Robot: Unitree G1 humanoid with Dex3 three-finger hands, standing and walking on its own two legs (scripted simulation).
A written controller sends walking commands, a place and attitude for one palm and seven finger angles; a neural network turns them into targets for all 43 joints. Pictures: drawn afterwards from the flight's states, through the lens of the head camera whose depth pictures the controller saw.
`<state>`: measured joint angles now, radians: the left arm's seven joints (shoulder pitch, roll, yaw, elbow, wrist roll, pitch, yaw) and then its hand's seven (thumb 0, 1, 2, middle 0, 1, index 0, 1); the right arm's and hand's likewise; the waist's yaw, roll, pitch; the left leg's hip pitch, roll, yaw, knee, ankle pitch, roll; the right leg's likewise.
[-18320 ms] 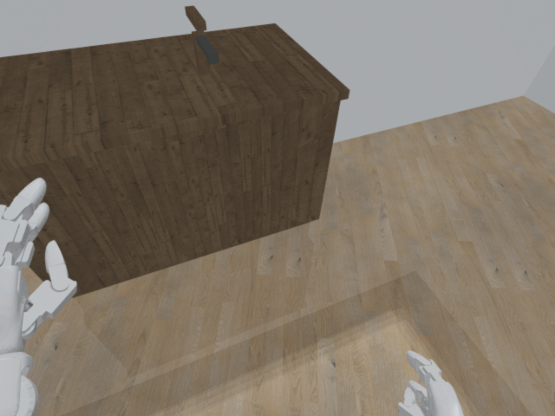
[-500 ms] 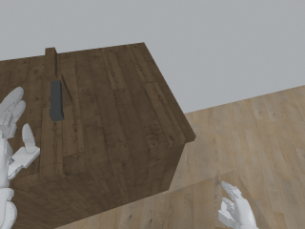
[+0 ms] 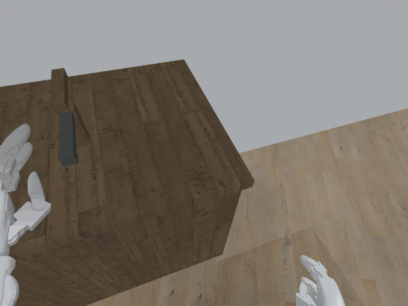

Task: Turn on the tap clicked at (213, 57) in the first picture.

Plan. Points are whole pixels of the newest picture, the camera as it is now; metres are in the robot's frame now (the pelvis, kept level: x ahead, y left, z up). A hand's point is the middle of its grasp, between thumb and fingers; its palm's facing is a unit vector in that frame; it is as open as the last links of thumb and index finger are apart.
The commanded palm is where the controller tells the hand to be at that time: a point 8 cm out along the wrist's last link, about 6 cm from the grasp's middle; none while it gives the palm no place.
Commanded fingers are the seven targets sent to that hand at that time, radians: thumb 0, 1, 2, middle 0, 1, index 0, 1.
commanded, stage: turn the palm inward beside the body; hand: left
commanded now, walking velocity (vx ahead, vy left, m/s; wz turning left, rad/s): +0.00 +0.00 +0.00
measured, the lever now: (68, 156) +0.37 +0.31 +0.07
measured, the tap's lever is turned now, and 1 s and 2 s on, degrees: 0 0 0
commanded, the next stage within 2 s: none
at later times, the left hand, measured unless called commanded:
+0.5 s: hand (44, 232) +0.19 +0.24 +0.14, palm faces +0.49 -0.81 -0.33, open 7.4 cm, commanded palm +0.14 +0.27 +0.16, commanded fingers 0.00 0.90 0.90 -0.20 -0.30 -0.20 -0.30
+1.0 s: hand (54, 228) +0.19 +0.23 +0.14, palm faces +0.52 -0.81 -0.28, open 7.4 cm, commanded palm +0.14 +0.26 +0.15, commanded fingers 0.00 0.90 0.90 -0.20 -0.30 -0.20 -0.30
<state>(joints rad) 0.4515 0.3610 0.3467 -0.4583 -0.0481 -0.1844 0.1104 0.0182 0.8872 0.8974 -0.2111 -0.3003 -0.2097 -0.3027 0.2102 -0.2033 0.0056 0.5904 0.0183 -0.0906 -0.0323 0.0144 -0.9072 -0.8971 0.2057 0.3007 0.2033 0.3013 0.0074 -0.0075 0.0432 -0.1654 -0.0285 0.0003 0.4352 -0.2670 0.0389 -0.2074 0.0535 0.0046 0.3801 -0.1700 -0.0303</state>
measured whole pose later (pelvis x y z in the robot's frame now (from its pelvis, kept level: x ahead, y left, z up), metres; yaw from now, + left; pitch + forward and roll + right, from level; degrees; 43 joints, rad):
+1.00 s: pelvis +0.01 -0.04 -0.02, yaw +4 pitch +3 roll +0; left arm 0.46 0.31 0.33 -0.48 -0.17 0.06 0.15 0.02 0.89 0.90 -0.21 -0.30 -0.21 -0.30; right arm 0.22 -0.26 0.01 0.63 0.05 -0.17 -0.05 0.01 -0.91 -0.90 0.21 0.30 0.20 0.30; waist 0.06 0.05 -0.08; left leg -0.33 -0.03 -0.07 0.68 -0.39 0.00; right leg -0.38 0.06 -0.07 0.67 -0.34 -0.08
